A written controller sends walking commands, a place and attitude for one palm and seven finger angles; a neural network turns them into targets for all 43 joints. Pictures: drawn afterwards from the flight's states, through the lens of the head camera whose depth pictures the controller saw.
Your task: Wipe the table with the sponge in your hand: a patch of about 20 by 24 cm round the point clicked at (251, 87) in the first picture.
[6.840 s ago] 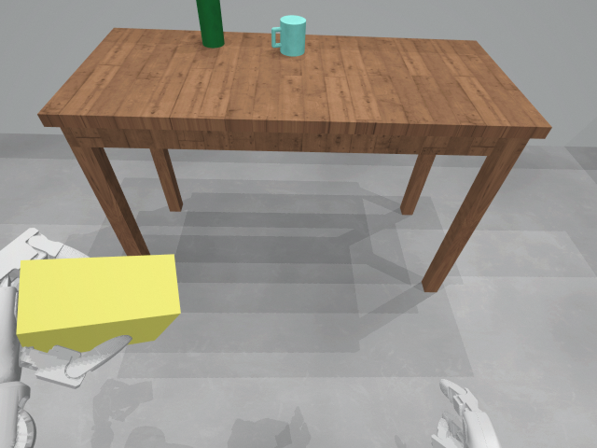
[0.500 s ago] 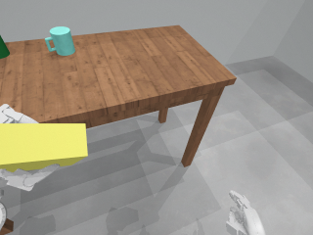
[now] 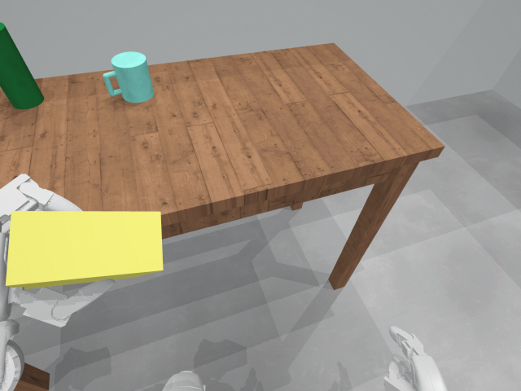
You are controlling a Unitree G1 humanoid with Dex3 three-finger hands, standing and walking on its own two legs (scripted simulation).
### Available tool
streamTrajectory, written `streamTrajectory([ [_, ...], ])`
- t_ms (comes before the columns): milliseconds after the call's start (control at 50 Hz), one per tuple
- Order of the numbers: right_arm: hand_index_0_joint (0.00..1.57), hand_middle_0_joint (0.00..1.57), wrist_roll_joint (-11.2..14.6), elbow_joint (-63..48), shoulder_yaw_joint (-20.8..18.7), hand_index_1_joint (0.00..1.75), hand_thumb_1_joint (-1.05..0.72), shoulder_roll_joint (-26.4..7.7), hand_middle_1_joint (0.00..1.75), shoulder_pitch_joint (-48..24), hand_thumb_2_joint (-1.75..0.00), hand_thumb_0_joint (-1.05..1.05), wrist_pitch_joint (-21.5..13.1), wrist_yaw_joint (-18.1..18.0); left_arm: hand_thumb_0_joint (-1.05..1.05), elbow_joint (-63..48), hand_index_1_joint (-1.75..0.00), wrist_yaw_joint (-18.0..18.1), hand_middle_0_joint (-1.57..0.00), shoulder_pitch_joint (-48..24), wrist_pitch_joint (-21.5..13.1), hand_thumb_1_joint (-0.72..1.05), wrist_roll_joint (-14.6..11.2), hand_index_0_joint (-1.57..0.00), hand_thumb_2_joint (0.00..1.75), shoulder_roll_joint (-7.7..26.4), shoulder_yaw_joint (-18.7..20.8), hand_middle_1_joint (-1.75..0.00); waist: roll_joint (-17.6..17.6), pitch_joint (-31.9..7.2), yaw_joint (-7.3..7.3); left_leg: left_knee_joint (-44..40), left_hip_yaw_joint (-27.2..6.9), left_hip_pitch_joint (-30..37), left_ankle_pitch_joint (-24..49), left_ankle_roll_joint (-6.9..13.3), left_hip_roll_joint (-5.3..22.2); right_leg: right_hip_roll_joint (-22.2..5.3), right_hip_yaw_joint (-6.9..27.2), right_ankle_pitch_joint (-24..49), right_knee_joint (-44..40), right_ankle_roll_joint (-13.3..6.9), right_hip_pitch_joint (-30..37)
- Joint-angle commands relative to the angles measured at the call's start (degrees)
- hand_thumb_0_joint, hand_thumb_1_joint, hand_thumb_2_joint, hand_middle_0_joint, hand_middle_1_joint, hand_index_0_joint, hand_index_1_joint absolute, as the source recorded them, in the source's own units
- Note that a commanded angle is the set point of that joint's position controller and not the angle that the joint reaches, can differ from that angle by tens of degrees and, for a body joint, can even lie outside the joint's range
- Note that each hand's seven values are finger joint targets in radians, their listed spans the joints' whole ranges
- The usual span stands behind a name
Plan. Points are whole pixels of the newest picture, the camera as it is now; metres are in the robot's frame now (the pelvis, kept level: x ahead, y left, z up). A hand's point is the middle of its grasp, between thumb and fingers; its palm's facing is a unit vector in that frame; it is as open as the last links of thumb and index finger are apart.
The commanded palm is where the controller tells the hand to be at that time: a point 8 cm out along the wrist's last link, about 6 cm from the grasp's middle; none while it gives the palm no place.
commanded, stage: shuffle to correct the standing spot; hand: left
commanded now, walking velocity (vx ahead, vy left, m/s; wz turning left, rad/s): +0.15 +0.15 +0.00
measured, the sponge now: (108, 250) +0.22 +0.20 +0.16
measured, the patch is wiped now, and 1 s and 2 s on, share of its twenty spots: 0.00 0.00 0.00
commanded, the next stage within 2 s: come to a stop and stand still in 0.80 s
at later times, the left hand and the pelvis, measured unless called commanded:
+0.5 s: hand (2, 193) +0.28 +0.35 +0.17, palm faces +0.45 -0.77 -0.45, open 10.2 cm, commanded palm +0.22 +0.37 +0.19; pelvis +0.06 +0.09 -0.02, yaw +0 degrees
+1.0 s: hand (18, 175) +0.32 +0.35 +0.16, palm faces +0.44 -0.82 -0.37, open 10.2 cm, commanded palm +0.26 +0.39 +0.19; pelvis +0.11 +0.11 +0.01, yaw +1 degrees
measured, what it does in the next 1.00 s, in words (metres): steps to the left: left foot, then right foot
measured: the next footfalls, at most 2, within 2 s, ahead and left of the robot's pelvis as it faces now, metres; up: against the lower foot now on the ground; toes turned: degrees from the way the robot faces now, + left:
left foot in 0.04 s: +0.17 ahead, +0.22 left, +0.00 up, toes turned +6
right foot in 0.72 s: +0.12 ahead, +0.05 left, +0.00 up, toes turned +1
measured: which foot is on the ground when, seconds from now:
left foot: up 0.00-0.02, down 0.04-0.72, up 0.74-1.00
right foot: down 0.00-0.44, up 0.46-0.70, down 0.72-1.00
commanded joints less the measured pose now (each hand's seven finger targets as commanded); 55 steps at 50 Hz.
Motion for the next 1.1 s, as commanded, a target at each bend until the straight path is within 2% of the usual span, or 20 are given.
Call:
streamTrajectory([
  [0,0.20,0.20,0.99,-8.53,-2.21,0.30,-0.90,-3.98,0.30,-2.52,-0.90,0.00,-4.01,-1.66,0.00,-11.75,-1.60,1.94,-1.20,-8.82,-3.85,0.10,-0.92,-1.20,1.30,13.03,9.14,-1.60,8.50,-8.49,-1.87,-12.54,1.85,12.44,-2.44,1.94,-3.21,-1.07,4.08,-10.75,-1.62,-0.33,-3.14],
  [60,0.20,0.20,2.36,-9.29,-3.87,0.30,-0.90,-6.81,0.30,-1.39,-0.90,0.00,-3.91,-1.26,0.00,-5.23,-1.60,1.81,-1.20,-6.06,-4.37,0.10,-0.79,-1.20,1.30,12.36,9.73,-1.60,14.10,-7.58,-2.08,-18.13,-14.15,12.43,14.72,7.53,7.71,6.22,-0.13,-13.81,15.81,2.15,-9.10],
  [140,0.20,0.20,2.16,-8.77,-2.96,0.30,-0.90,-5.61,0.30,-3.33,-0.90,0.00,-4.05,-0.32,0.00,-7.73,-1.60,1.43,-1.20,-7.78,-4.53,0.10,-0.31,-1.20,1.30,11.49,9.08,-1.60,23.60,-6.86,-1.54,-12.15,-1.78,3.51,3.26,5.79,3.48,5.75,-1.55,-4.92,0.07,1.50,2.24],
  [160,0.20,0.20,2.14,-9.06,-2.66,0.30,-0.90,-5.07,0.30,-3.18,-0.90,0.00,-3.98,-0.02,0.00,-9.33,-1.60,1.66,-1.20,-7.04,-4.52,0.10,-0.12,-1.20,1.30,11.64,8.13,-1.60,18.42,-8.39,-1.36,-6.36,-0.35,-0.92,0.52,4.03,0.92,4.27,2.04,-1.02,-8.18,0.65,8.97],
  [200,0.20,0.20,1.99,-9.65,-2.23,0.30,-0.90,-3.22,0.30,-4.67,-0.90,0.00,-3.46,0.98,0.00,-8.51,-1.60,2.15,-1.20,-4.04,-3.36,0.10,-0.60,-1.20,1.30,14.57,9.99,-1.60,-12.00,-7.43,0.32,19.05,4.19,-17.47,-12.17,-0.68,-6.97,-14.94,34.50,6.41,-19.63,-8.42,17.26],
  [280,0.20,0.20,1.54,-7.30,-1.52,0.30,-0.90,-3.92,0.30,-4.77,-0.90,0.00,-2.37,1.61,0.00,-10.89,-1.60,3.09,-1.20,-1.14,-4.62,0.10,-0.43,-1.20,1.30,13.75,10.87,-1.60,-3.64,-7.79,-0.33,18.68,-4.35,-18.68,-11.38,-0.80,-0.59,-14.06,20.34,34.07,-10.49,-9.33,19.97],
  [340,0.20,0.20,1.09,-6.36,-1.69,0.30,-0.90,-2.90,0.30,-6.26,-0.90,0.00,-2.17,0.82,0.00,-10.18,-1.60,3.46,-1.20,-3.31,-5.10,0.10,-0.54,-1.20,1.30,13.19,10.84,-1.60,-3.20,-10.03,-1.45,-4.16,2.26,4.30,0.14,0.23,-3.99,-7.63,8.86,28.47,-6.25,-3.97,8.59],
  [380,0.20,0.20,1.32,-6.40,-2.75,0.30,-0.90,-3.57,0.30,-4.16,-0.90,0.00,-2.64,0.02,0.00,-10.88,-1.60,3.25,-1.20,-5.80,-4.95,0.10,-0.91,-1.20,1.30,12.21,9.64,-1.60,5.46,-13.98,-3.03,-12.05,5.34,17.96,10.60,0.17,-7.27,-2.02,3.95,19.40,5.06,-1.02,3.21],
  [420,0.20,0.20,1.67,-7.48,-4.67,0.30,-0.90,-6.40,0.30,-3.76,-0.90,0.00,-3.29,-0.07,0.00,-16.28,-1.60,3.30,-1.20,-9.70,-6.08,0.10,-0.70,-1.20,1.30,12.22,8.69,-1.60,27.91,-16.93,-2.89,-17.24,-20.58,26.75,18.48,10.53,10.89,6.03,2.62,-17.61,28.61,2.32,-13.59],
  [480,0.20,0.20,1.67,-7.14,-4.34,0.30,-0.90,-5.57,0.30,-3.83,-0.90,0.00,-3.74,0.05,0.00,-10.62,-1.60,2.51,-1.20,-7.85,-4.66,0.10,0.05,-1.20,1.30,12.54,8.20,-1.60,17.24,-11.16,-3.14,-20.67,-23.02,16.20,9.92,14.73,11.75,2.95,7.11,-14.47,36.19,1.70,-17.04],
  [660,0.20,0.20,2.03,-7.76,-2.08,0.30,-0.90,-4.84,0.30,-4.35,-0.90,0.00,-3.56,-0.80,0.00,-8.37,-1.60,3.35,-1.20,1.35,-2.67,0.10,-1.50,-1.20,1.30,12.08,10.88,-1.60,13.62,-11.97,-1.67,-15.27,-5.58,-2.20,-10.13,5.70,3.29,6.48,-0.58,-1.82,-7.96,1.22,11.85],
  [680,0.20,0.20,1.82,-7.73,-2.04,0.30,-0.90,-4.09,0.30,-3.93,-0.90,0.00,-2.73,-1.07,0.00,-5.73,-1.60,3.42,-1.20,0.67,-2.35,0.10,-1.14,-1.20,1.30,12.70,11.15,-1.60,5.78,-11.34,-1.62,-6.69,-2.11,-6.53,-13.79,3.58,-0.17,2.09,7.40,-5.71,-14.96,-1.00,14.45],
  [700,0.20,0.20,1.51,-8.16,-2.27,0.30,-0.90,-3.55,0.30,-3.87,-0.90,0.00,-1.78,-0.99,0.00,-3.59,-1.60,3.34,-1.20,-0.49,-1.77,0.10,-0.92,-1.20,1.30,13.98,11.76,-1.60,-8.22,-9.40,-1.55,9.42,2.51,-14.98,-16.09,0.78,-6.27,-9.31,29.08,-14.65,-22.92,-6.82,14.76],
  [720,0.20,0.20,1.22,-8.21,-2.34,0.30,-0.90,-4.73,0.30,-4.83,-0.90,0.00,-1.61,-0.92,0.00,-2.47,-1.60,3.34,-1.20,-3.87,-1.49,0.10,-1.51,-1.20,1.30,14.35,11.95,-1.60,-11.48,-6.21,-1.09,22.32,-0.79,-20.11,-14.10,-0.48,-6.21,-17.95,39.40,-14.28,-26.86,-10.65,11.93],
  [800,0.20,0.20,1.30,-5.59,-1.25,0.30,-0.90,-4.67,0.30,-4.80,-0.90,0.00,-1.28,-0.21,0.00,0.82,-1.60,2.42,-1.20,-3.75,-2.57,0.10,-0.82,-1.20,1.30,10.45,7.51,-1.60,0.74,-6.29,-1.79,26.80,-4.20,-19.40,-3.33,-1.41,-2.30,-11.93,21.62,12.70,-19.08,-9.31,12.32],
  [860,0.20,0.20,1.06,-5.90,-1.05,0.30,-0.90,-3.79,0.30,-6.06,-0.90,0.00,-1.51,-0.67,0.00,-1.98,-1.60,2.72,-1.20,-7.37,-3.72,0.10,-0.40,-1.20,1.30,8.60,4.05,-1.60,-0.40,-7.64,-1.85,12.24,0.50,-9.11,-0.62,-0.38,-3.28,-8.13,11.47,20.40,-16.93,-6.80,8.94],
  [960,0.20,0.20,0.59,-7.38,-2.15,0.30,-0.90,-3.54,0.30,-6.89,-0.90,0.00,-4.21,-1.33,0.00,-13.72,-1.60,4.22,-1.20,-8.99,-3.84,0.10,-1.07,-1.20,1.30,10.89,4.72,-1.60,-0.80,-10.46,-0.80,-8.18,6.06,9.24,6.79,0.59,-7.51,-6.17,9.09,20.74,-12.26,-4.92,8.05],
  [1000,0.20,0.20,1.03,-8.22,-2.91,0.30,-0.90,-4.80,0.30,-5.68,-0.90,0.00,-4.13,-1.69,0.00,-17.05,-1.60,4.63,-1.20,-8.04,-4.13,0.10,-1.36,-1.20,1.30,12.86,7.38,-1.60,7.08,-13.29,-1.22,-13.62,0.74,16.61,15.07,1.23,-4.44,-1.80,7.22,17.23,-3.54,-1.75,6.57],
  [1040,0.20,0.20,1.46,-8.77,-3.88,0.30,-0.90,-6.54,0.30,-5.91,-0.90,0.00,-3.56,-1.49,0.00,-16.16,-1.60,4.85,-1.20,-4.58,-3.98,0.10,-1.10,-1.20,1.30,14.10,9.12,-1.60,20.13,-15.62,-0.90,-16.94,-17.44,24.66,31.64,7.60,9.49,5.78,4.08,-8.71,9.65,1.41,-4.82],
  [1080,0.20,0.20,1.03,-8.45,-3.45,0.30,-0.90,-4.71,0.30,-6.00,-0.90,0.00,-3.09,-1.25,0.00,-11.56,-1.60,4.25,-1.20,-2.16,-3.26,0.10,-1.30,-1.20,1.30,12.31,9.15,-1.60,17.96,-10.87,-1.12,-19.63,-17.66,18.56,35.29,8.93,10.04,6.88,6.08,-13.35,12.11,1.04,-6.40],
])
